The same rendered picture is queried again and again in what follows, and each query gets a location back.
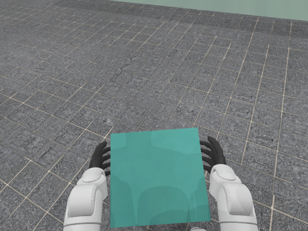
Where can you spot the carton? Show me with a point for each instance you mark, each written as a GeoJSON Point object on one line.
{"type": "Point", "coordinates": [157, 177]}

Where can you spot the robot right hand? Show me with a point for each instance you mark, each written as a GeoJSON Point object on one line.
{"type": "Point", "coordinates": [216, 153]}

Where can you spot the robot left hand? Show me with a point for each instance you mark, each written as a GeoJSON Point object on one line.
{"type": "Point", "coordinates": [98, 158]}

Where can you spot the robot left forearm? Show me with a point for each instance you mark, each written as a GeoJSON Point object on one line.
{"type": "Point", "coordinates": [85, 202]}

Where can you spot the robot right forearm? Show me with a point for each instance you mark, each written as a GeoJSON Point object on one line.
{"type": "Point", "coordinates": [235, 204]}

